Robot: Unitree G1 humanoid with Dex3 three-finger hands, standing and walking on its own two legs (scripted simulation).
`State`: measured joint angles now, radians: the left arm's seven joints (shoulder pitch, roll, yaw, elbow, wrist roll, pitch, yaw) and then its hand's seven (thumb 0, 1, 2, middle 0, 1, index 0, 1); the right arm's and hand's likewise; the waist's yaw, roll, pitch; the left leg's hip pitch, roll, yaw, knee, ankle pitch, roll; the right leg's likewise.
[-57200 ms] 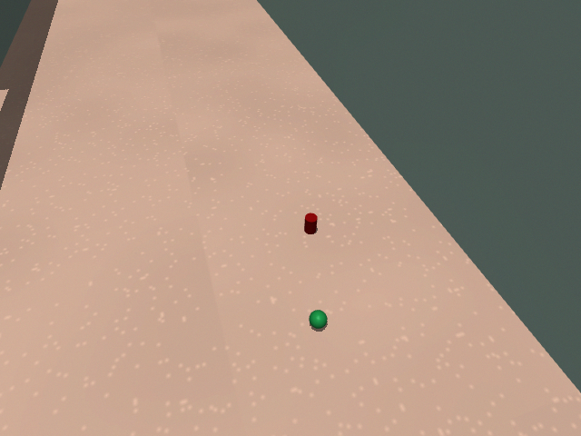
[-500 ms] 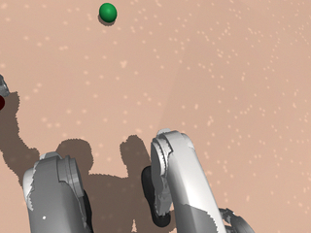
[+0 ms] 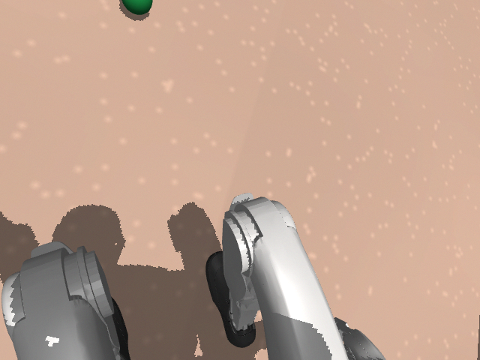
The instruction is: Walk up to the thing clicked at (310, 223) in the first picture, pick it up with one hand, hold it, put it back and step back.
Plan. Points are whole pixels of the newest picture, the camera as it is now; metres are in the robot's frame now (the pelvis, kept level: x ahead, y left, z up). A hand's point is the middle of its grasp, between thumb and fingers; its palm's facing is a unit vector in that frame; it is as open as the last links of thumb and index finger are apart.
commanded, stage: rest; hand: left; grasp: from above
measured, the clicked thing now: out of the picture +0.47 +0.34 -0.23
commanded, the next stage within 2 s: open in 0.92 s
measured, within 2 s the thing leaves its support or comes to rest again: rests again in 0.82 s
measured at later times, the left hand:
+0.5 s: hand out of the picture +0.45 +0.32 -0.23, palm faces -0.46 -0.13 -0.88, open 6.4 cm
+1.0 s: hand out of the picture +0.45 +0.32 -0.24, palm faces -0.45 -0.14 -0.88, open 6.4 cm
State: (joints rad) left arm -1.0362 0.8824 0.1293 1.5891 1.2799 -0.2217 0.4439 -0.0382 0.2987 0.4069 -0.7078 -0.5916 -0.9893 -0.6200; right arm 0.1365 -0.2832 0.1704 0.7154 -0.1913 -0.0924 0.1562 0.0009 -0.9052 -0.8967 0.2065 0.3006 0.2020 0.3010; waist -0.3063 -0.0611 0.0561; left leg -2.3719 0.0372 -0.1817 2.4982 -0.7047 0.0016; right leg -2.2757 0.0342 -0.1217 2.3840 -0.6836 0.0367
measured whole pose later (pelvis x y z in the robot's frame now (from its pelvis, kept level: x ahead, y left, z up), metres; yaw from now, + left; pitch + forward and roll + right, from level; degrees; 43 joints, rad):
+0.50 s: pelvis +0.00 +0.00 -0.01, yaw -2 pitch +30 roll -12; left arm -1.05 0.95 0.13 1.66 1.29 -0.22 0.51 -0.03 0.29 0.41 -0.72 -0.57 -1.02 -0.58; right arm 0.12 -0.31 0.22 0.68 -0.22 -0.15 0.18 0.00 -0.90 -0.90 0.21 0.30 0.20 0.30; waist -0.34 -0.10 0.10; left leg -2.37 0.04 -0.21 2.53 -0.71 0.00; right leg -2.27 0.04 -0.14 2.40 -0.67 0.04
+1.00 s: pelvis +0.00 +0.00 -0.01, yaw -3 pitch +29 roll -13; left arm -1.07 0.99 0.11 1.71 1.28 -0.22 0.54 -0.03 0.29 0.41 -0.72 -0.57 -1.03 -0.57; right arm 0.10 -0.32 0.27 0.66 -0.23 -0.18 0.20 0.00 -0.91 -0.90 0.21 0.30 0.20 0.30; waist -0.36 -0.12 0.12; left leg -2.36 0.04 -0.23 2.55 -0.71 0.01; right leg -2.25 0.05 -0.16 2.39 -0.67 0.05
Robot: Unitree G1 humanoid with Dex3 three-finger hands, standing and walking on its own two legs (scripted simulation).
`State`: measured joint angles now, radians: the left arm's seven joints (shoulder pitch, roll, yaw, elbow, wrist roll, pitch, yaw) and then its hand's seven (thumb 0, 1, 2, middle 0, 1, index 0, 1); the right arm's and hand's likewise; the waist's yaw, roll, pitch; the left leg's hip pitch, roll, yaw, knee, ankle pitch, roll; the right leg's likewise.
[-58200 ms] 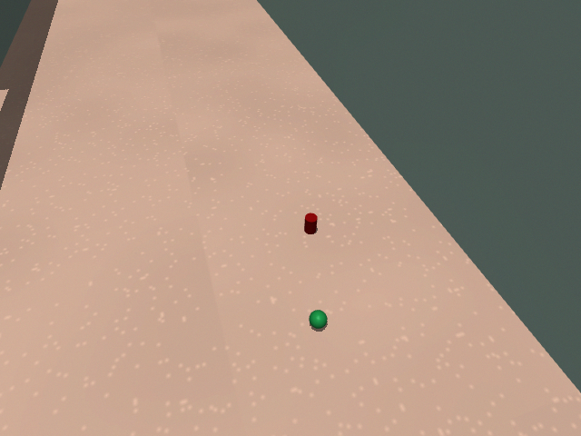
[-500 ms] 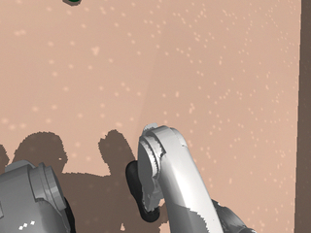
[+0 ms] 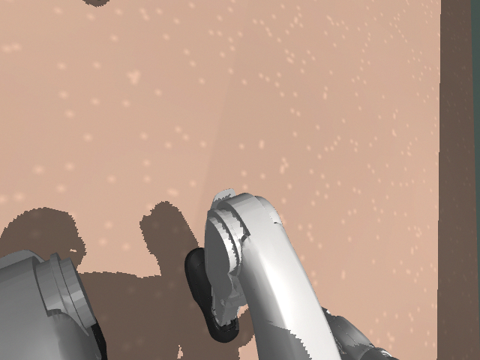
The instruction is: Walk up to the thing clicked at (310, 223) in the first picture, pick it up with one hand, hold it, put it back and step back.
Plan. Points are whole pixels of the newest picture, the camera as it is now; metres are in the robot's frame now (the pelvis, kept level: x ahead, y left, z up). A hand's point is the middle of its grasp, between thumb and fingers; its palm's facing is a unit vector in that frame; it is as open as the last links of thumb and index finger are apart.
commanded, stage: open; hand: left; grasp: from above
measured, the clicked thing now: out of the picture +0.46 +0.35 -0.26
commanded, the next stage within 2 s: withdraw in 0.96 s
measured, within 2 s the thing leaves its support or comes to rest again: neither
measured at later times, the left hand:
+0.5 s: hand out of the picture +0.45 +0.34 -0.22, palm faces -0.44 -0.15 -0.89, open 11.4 cm
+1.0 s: hand out of the picture +0.45 +0.34 -0.23, palm faces -0.44 -0.15 -0.88, open 13.7 cm
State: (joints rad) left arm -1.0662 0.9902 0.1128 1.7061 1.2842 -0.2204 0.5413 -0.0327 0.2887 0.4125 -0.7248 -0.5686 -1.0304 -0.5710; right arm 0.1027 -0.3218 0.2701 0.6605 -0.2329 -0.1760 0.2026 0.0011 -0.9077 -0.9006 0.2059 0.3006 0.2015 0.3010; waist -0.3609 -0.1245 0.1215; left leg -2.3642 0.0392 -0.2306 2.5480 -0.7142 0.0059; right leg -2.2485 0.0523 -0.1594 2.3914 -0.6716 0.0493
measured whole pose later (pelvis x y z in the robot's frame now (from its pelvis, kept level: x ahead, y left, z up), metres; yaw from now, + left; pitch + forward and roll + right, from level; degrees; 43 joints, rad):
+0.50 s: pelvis +0.00 +0.00 +0.00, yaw -1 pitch +28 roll -13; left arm -1.08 1.01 0.10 1.72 1.28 -0.22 0.55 -0.01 -0.09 0.64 -0.41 -0.74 -0.44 -0.72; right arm 0.10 -0.33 0.30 0.65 -0.24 -0.18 0.21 0.00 -0.90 -0.90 0.21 0.30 0.20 0.30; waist -0.37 -0.13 0.13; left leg -2.36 0.04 -0.25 2.55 -0.71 0.00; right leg -2.25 0.06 -0.17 2.38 -0.66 0.05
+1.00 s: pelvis +0.00 +0.00 +0.00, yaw -1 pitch +28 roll -14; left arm -1.07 1.01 0.10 1.68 1.27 -0.22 0.53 0.00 -0.43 0.92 -0.12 -0.99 -0.14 -0.98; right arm 0.10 -0.33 0.29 0.64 -0.23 -0.19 0.21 0.00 -0.89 -0.90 0.21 0.30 0.20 0.30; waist -0.36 -0.13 0.13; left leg -2.36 0.04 -0.24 2.55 -0.71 0.01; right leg -2.24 0.06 -0.17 2.38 -0.67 0.05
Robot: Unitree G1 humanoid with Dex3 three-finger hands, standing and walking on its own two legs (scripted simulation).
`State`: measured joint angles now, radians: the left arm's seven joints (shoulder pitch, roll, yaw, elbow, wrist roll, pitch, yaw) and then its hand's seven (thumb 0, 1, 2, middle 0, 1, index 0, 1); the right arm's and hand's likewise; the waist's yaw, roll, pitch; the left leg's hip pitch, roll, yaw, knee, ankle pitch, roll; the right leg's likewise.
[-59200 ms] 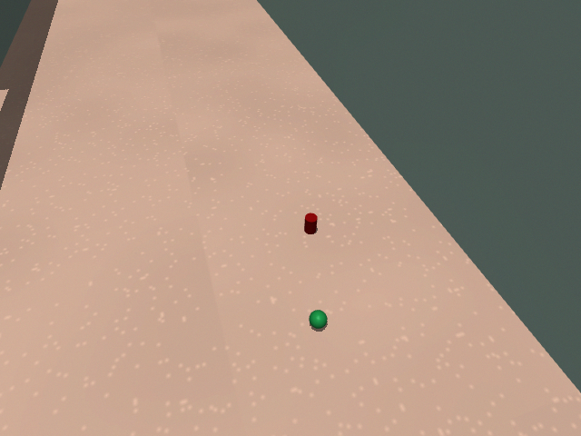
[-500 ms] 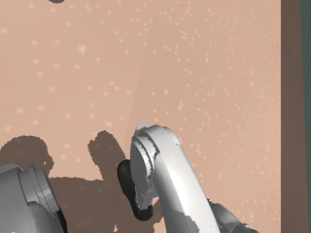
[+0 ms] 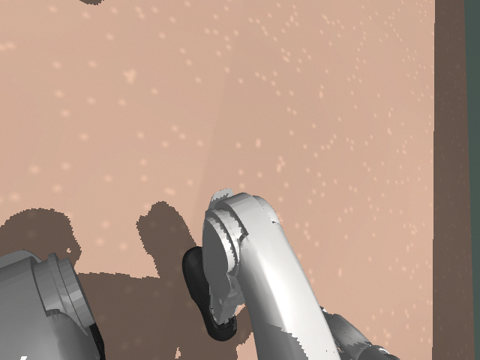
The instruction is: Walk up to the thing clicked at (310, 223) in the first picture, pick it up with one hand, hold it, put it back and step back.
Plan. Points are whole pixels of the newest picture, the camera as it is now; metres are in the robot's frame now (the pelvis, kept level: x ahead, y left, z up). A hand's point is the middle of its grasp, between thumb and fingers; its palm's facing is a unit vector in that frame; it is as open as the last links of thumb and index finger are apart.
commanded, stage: withdraw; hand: left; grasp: from above
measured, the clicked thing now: out of the picture +0.46 +0.36 -0.26
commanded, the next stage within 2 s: home in 1.00 s
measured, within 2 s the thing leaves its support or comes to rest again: neither
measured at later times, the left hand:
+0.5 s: hand out of the picture +0.46 +0.38 -0.09, palm faces -0.33 -0.07 -0.94, open 14.1 cm
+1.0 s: hand out of the picture +0.42 +0.36 -0.10, palm faces -0.50 -0.10 -0.86, open 14.0 cm
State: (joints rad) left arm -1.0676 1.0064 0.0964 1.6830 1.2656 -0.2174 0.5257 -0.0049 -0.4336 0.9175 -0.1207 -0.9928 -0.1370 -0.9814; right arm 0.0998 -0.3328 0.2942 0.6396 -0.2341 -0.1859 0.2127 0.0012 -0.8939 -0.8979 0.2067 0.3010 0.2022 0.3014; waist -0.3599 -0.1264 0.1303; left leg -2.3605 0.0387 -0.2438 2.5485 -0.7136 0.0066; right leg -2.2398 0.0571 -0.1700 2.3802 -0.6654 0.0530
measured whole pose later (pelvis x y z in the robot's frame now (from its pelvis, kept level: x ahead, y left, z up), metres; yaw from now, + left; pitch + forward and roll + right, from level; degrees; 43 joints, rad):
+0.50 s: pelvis +0.00 +0.00 +0.03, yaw +4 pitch +33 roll -10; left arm -0.95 0.84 0.06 1.28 1.14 -0.08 0.30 0.00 -0.51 0.99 -0.08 -1.00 -0.09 -1.00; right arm 0.15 -0.30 0.13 0.67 -0.14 -0.07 0.22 0.00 -0.91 -0.90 0.21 0.30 0.20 0.30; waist -0.24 0.01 -0.05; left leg -2.31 0.04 -0.17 2.43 -0.71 0.01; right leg -2.22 0.03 -0.11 2.31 -0.69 0.04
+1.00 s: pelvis -0.02 -0.01 +0.04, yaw +6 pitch +32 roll -9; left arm -1.05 0.85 0.00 1.45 1.24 -0.25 0.22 0.00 -0.51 1.01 -0.09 -0.99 -0.09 -1.00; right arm 0.18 -0.32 0.15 0.67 -0.12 0.02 0.09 0.00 -0.90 -0.90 0.20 0.30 0.20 0.30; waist -0.27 -0.03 -0.02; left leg -2.30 0.02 -0.13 2.34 -0.61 0.01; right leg -2.20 0.01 -0.09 2.25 -0.62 0.03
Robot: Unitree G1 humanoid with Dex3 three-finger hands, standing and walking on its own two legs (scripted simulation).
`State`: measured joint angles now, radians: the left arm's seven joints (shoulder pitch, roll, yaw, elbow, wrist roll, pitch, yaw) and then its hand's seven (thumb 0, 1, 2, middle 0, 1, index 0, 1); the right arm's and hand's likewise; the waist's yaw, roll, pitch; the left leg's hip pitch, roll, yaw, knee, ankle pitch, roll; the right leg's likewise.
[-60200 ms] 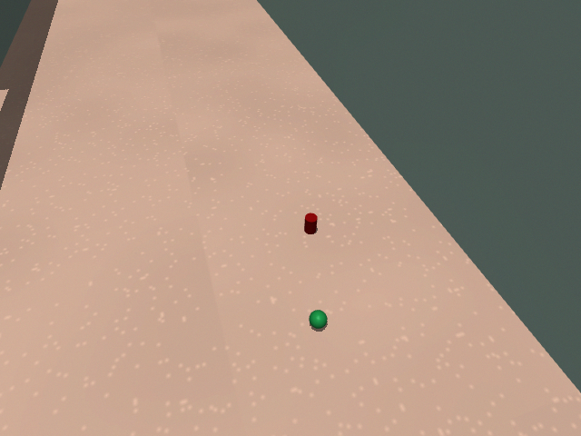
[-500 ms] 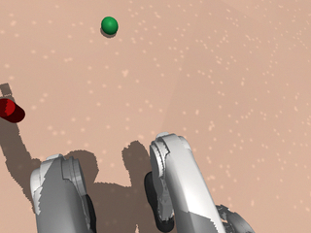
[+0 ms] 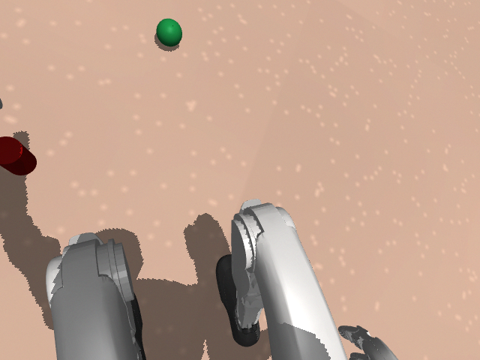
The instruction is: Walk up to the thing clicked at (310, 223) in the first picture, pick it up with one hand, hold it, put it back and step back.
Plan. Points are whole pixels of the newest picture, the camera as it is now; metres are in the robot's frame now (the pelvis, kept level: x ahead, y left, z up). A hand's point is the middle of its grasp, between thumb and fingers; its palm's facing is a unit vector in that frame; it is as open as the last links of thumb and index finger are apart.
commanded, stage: home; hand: left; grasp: from above
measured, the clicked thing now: (14, 157) +0.51 +0.31 -0.30
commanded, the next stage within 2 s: none
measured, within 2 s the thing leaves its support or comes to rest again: neither
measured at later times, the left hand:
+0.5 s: hand out of the picture +0.47 +0.31 -0.06, palm faces -0.37 -0.28 -0.89, open 11.3 cm
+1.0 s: hand out of the picture +0.29 +0.24 +0.14, palm faces -0.03 -0.89 -0.46, open 7.4 cm
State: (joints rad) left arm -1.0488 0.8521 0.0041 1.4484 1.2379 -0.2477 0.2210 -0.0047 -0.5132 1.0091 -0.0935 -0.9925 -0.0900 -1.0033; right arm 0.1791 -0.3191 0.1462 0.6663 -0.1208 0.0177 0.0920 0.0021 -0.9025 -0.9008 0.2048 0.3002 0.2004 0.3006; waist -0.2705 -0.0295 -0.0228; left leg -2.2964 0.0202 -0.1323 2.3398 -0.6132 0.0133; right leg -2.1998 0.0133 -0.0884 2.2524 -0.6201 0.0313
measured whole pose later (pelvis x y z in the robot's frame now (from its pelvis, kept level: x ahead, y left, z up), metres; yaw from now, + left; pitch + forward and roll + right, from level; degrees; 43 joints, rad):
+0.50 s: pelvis +0.02 +0.00 +0.05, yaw +1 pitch +36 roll -8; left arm -0.71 0.66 0.09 0.94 0.89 -0.05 0.08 0.00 0.10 0.88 -0.23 -0.57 -0.22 -0.58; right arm 0.23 -0.26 0.04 0.64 -0.05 0.04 0.12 0.00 -0.90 -0.90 0.21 0.30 0.20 0.30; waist -0.17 0.06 -0.15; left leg -2.15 0.04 -0.10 2.20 -0.69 0.02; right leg -2.07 0.02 -0.06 2.12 -0.68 0.04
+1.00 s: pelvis +0.03 +0.00 +0.24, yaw +7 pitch +24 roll -4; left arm 0.00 0.36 0.02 0.29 0.18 0.26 0.07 0.00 0.88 0.89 -0.21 -0.30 -0.21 -0.31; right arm 0.11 -0.23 0.03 0.56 0.04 -0.08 -0.05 0.01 -0.90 -0.90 0.21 0.30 0.20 0.30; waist -0.07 0.03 -0.19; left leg -1.42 0.03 -0.07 1.58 -0.59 0.00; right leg -1.36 0.00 -0.06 1.53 -0.59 0.01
